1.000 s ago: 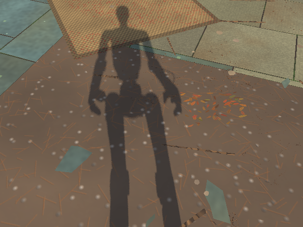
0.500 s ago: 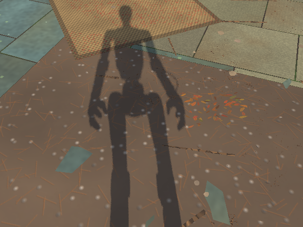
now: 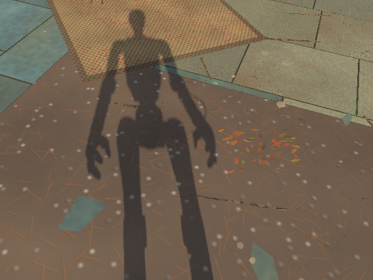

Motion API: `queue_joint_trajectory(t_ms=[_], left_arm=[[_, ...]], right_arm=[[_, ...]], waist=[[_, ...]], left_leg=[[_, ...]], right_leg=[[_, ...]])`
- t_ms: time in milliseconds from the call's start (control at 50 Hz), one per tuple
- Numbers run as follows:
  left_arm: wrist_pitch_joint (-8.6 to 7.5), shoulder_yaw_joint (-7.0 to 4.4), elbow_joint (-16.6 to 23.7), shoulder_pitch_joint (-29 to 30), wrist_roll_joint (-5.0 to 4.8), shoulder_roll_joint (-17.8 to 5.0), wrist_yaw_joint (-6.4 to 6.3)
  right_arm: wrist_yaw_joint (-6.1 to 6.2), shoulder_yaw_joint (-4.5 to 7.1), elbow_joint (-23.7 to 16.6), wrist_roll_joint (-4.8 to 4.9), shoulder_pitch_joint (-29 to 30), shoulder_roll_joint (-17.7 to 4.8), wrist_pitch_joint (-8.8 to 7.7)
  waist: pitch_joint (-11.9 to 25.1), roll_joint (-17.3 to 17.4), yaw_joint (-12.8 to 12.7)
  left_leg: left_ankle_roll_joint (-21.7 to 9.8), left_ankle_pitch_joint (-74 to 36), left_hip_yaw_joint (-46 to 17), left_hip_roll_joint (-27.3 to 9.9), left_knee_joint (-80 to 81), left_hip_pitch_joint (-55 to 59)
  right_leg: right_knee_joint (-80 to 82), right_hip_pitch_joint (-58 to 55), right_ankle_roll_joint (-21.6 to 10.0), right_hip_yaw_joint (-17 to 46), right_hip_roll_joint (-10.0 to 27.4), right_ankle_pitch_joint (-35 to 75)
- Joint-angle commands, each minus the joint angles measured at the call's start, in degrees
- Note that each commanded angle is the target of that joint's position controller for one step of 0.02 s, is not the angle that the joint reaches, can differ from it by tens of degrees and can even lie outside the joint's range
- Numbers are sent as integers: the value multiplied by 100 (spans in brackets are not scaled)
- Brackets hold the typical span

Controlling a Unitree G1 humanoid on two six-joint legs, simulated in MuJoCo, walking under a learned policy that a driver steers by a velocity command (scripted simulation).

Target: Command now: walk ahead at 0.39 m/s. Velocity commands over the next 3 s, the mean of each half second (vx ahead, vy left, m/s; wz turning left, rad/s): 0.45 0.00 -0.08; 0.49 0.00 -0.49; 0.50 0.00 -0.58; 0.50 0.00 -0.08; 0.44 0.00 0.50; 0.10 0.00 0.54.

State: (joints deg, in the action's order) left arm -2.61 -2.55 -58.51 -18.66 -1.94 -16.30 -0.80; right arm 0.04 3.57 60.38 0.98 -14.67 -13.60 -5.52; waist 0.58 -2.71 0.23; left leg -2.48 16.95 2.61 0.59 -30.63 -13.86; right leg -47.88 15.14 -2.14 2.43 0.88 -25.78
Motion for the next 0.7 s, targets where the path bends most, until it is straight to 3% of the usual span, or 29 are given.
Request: queue_joint_trajectory(t_ms=[20, 40, 80, 140, 220, 300, 340, 380, 400, 420, 440, 460, 480, 500, 520, 560, 580, 640, 700], left_arm=[[-340, -51, 770, 788, -134, -469, 75], [-370, -79, 704, 737, -53, -469, 78], [-360, -132, 691, 810, 56, -483, 123], [-278, -91, 829, 1175, 98, -229, 169], [-268, 22, 1224, 2176, 71, -20, 203], [-290, 51, 1469, 2691, 25, -79, 308], [-321, 29, 1512, 2657, 16, -180, 383], [-315, -90, 1413, 2126, 21, -425, 415], [-286, -211, 1205, 1373, 11, -615, 406], [-233, -342, 932, 462, -6, -826, 375], [-192, -475, 805, -347, 88, -1296, 329], [-149, -447, 734, -553, 49, -1219, 321], [-187, -330, 758, -189, 74, -877, 323], [-236, -288, 891, 278, 115, -719, 310], [-301, -237, 989, 710, 160, -581, 336], [-349, -171, 1127, 1072, 230, -409, 338], [-337, -172, 1142, 1059, 194, -431, 322], [-322, -233, 1100, 683, 132, -680, 176], [-270, -285, 1079, 311, 109, -817, 60]], right_arm=[[-87, 25, 8, -58, -808, -701, -168], [-120, -17, -99, -62, -543, -664, -177], [-118, -105, -107, -86, -598, -446, -123], [-14, -123, -10, -114, -1018, -543, -56], [97, -114, -59, -112, -1149, -720, -8], [123, -78, 49, -20, -1435, -740, 22], [136, -22, 30, -20, -1324, -828, 66], [149, 43, -45, -87, -1166, -974, 129], [156, 56, -87, -139, -1080, -983, 194], [165, 30, -164, -178, -1051, -928, 230], [101, -102, -344, -257, -1520, -498, 166], [3, -266, -277, -192, -1702, -67, -42], [-62, -143, -478, 1, -1134, -543, -260], [-61, -101, -742, 137, -503, -803, -380], [-9, -72, -827, 90, -205, -848, -433], [81, 12, -896, -58, -267, -843, -324], [98, 15, -951, -88, -309, -751, -256], [151, 10, -1246, -193, 216, -666, -121], [133, -31, -1552, -192, 1069, -585, -130]], waist=[[-749, 950, 283], [-710, 776, 157], [-636, 797, 116], [-602, 729, 202], [-781, 702, 396], [-972, 721, 411], [-835, 746, 255], [-279, 930, -106], [206, 992, -501], [712, 906, -904], [1516, -143, -779], [2236, -1156, -637], [1596, -790, -705], [842, -429, -583], [348, 247, -341], [139, 273, 71], [65, 190, 161], [-254, 97, 107], [-379, 24, -172]], left_leg=[[-1100, 1872, -3438, -2037, 2288, 1788], [-895, 1118, -2839, -1776, 2304, 1661], [-654, -315, -1892, -1401, 2343, 1506], [-755, -1714, -1270, -1234, 2376, 1490], [-736, -1925, -793, -1075, 2602, 1059], [-739, -2091, -668, -1321, 2589, 1441], [-642, -2678, -447, -1464, 2319, 1922], [-496, -4665, -232, -1512, 1511, 2254], [-390, -5609, -34, -1392, 542, 2221], [-208, -5548, 149, -1192, -722, 1593], [87, -3526, 272, -665, -2834, -644], [305, 1083, -306, 367, -4629, -2037], [86, 1088, -1008, 28, -5182, -2739], [-36, 672, -917, -231, -5093, -2904], [-61, 247, -858, -472, -4608, -2679], [-7, -15, -896, -752, -3895, -1945], [60, 3, -874, -793, -3603, -1831], [366, -522, -671, -768, -2524, -1953], [486, -1795, -604, -514, -981, -1797]], right_leg=[[-2100, 3523, -262, 304, 317, 397], [-1899, 3371, -272, 224, 470, 878], [-1375, 2988, -171, 77, 630, 1469], [-784, 2994, 83, -200, 581, 1937], [831, 2474, 206, -455, 350, 2747], [1575, 2257, 34, -425, 238, 2957], [1776, 2125, -165, -449, 187, 2758], [1646, 1259, -395, -636, -119, 2382], [1583, 365, -548, -777, -363, 2219], [1605, -954, -734, -628, -349, 2262], [1554, -3280, -1452, 1525, 913, 1657], [2888, -4179, -2172, 4348, 1942, 346], [3279, -3737, -1884, 4256, 1746, 61], [3360, -2854, -1673, 3403, 1572, 520], [3513, -1827, -1565, 2719, 1343, 1297], [3713, -719, -1456, 2039, 987, 2069], [3810, -452, -1475, 1898, 918, 2132], [4035, 160, -1506, 1493, 767, 2134], [3957, 340, -1214, 1199, 465, 2049]])
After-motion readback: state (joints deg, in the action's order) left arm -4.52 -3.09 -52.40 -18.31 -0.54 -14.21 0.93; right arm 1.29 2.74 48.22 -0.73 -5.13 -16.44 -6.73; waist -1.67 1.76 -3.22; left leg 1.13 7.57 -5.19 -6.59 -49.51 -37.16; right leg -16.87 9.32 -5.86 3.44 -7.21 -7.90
